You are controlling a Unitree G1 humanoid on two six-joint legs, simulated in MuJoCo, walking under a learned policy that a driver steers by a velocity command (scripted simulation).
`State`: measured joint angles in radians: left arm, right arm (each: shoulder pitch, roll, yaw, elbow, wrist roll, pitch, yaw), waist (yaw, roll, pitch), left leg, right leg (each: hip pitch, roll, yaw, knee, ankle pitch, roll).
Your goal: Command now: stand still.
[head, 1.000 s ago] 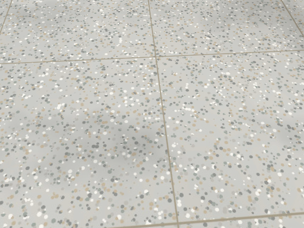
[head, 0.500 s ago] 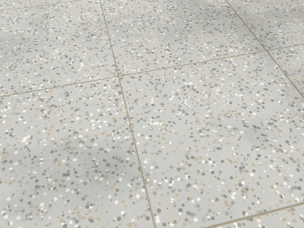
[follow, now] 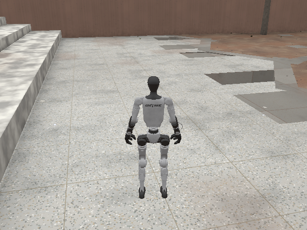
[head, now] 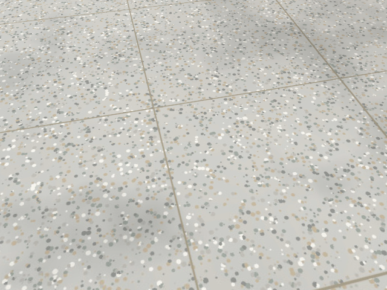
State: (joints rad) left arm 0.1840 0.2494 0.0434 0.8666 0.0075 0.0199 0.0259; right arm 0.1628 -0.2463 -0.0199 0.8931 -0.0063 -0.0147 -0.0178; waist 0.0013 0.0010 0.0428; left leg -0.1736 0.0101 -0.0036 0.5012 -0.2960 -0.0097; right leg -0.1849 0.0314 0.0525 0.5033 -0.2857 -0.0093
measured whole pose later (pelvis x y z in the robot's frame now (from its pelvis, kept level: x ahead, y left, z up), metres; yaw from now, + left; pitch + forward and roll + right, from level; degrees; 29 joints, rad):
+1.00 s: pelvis -0.04 +0.01 +0.01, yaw +0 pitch +2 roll -1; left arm 0.35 0.29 0.07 0.95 -0.03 -0.03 0.02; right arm 0.15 -0.27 -0.06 0.99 0.03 -0.09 -0.01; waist 0.04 -0.01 -0.05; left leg -0.25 0.03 0.04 0.43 -0.25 0.03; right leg -0.19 0.04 0.06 0.41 -0.27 -0.04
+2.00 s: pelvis +0.48 +0.03 -0.01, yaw +1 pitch +2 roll -3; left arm 0.38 0.29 0.06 0.97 -0.02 -0.06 0.00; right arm 0.03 -0.26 -0.03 0.79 0.02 -0.09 0.03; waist 0.07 0.03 0.02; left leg -0.50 0.06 0.01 0.50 -0.03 0.06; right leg 0.07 0.03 -0.04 0.30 -0.39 0.01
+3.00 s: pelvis +1.03 +0.02 +0.00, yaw +8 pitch +1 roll -2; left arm 0.29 0.26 0.06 0.96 0.00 -0.09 0.00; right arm 0.13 -0.26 -0.06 0.83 0.02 -0.05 0.02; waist 0.06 0.04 0.02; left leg -0.67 0.10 -0.03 0.65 0.07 0.03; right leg 0.07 0.06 -0.17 0.17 -0.27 -0.04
